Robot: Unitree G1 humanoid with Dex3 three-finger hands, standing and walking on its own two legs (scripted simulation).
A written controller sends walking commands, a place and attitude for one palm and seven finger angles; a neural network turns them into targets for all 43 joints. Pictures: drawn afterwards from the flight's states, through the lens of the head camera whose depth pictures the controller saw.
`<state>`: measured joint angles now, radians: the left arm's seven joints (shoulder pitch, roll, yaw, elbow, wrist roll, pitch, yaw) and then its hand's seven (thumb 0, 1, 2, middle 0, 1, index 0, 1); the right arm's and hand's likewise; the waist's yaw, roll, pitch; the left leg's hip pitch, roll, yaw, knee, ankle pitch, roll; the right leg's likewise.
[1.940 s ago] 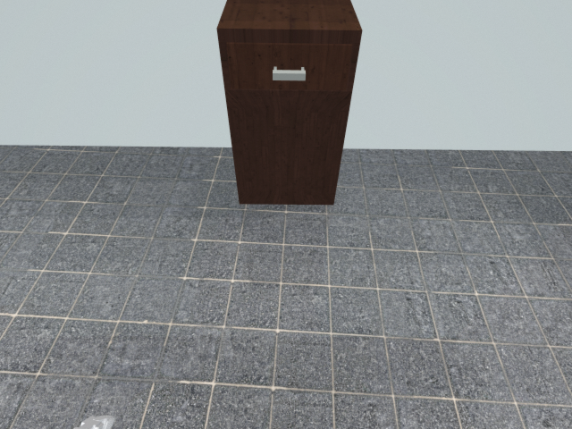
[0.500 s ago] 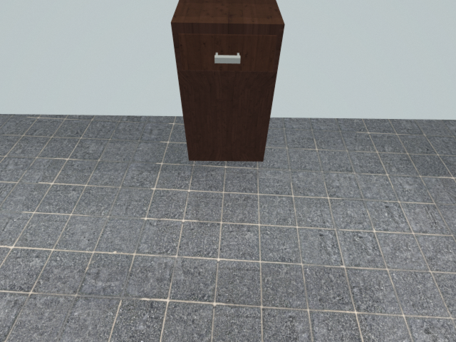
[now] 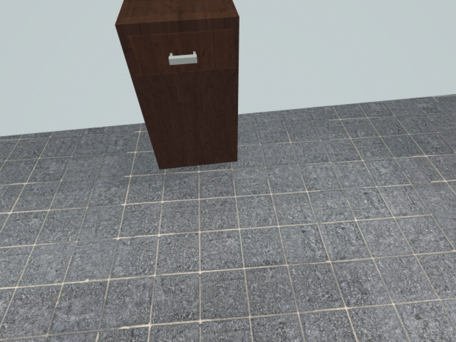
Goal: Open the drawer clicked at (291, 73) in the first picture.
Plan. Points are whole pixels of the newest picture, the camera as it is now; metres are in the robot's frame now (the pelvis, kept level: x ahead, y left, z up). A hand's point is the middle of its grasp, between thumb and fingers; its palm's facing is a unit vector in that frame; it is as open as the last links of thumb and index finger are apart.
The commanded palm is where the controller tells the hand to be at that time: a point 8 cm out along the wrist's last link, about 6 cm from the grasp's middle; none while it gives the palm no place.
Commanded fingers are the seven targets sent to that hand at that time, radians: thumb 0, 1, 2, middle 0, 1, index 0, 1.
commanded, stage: walk to a spot facing it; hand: left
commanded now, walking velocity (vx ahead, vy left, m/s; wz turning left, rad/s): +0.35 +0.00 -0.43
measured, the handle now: (183, 57) +1.13 +0.28 -0.06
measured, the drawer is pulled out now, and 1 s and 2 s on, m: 0.00 0.00 0.00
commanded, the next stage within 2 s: turn to face it in 0.74 s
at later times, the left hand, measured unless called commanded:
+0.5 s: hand (133, 297) +0.23 +0.24 -0.17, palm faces -0.15 -0.97 -0.20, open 7.4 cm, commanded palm none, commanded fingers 0.00 0.90 0.90 -0.20 -0.30 -0.20 -0.30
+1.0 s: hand (230, 178) +0.56 +0.04 -0.14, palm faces -0.52 -0.82 -0.22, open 7.4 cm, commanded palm none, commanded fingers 0.00 0.90 0.90 -0.20 -0.30 -0.20 -0.30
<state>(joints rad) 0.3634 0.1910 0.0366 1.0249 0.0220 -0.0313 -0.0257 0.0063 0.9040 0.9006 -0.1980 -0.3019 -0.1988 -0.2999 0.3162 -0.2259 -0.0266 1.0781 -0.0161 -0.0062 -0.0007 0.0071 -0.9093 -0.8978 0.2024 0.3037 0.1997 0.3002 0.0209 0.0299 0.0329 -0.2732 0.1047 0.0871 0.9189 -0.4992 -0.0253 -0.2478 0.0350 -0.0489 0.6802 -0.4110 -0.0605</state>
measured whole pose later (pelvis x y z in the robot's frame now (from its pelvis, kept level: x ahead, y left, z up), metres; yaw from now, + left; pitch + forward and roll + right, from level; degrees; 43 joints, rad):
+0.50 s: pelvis +0.20 +0.04 +0.01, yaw -16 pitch -2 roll +0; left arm 0.35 0.22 0.09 1.04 0.03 -0.01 -0.01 0.01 0.91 0.90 -0.20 -0.30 -0.20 -0.30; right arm 0.14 -0.14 -0.03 0.94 -0.02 -0.08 -0.01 0.00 -0.91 -0.90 0.20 0.30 0.20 0.30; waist 0.05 -0.05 0.05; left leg -0.33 0.07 0.20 0.60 -0.25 0.03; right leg -0.42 -0.02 -0.01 1.28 -0.37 -0.04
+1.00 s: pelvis +0.35 -0.04 +0.00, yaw -29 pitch -1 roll +0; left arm 0.08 0.18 0.03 0.92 0.02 -0.02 0.01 0.00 0.91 0.90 -0.20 -0.30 -0.20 -0.30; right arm 0.32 -0.21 -0.04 1.04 -0.01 0.01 -0.02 0.01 -0.92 -0.90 0.20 0.30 0.20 0.30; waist -0.07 0.03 0.10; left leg -0.44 0.13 0.07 1.20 -0.44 -0.05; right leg -0.36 -0.02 -0.13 0.61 -0.23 -0.05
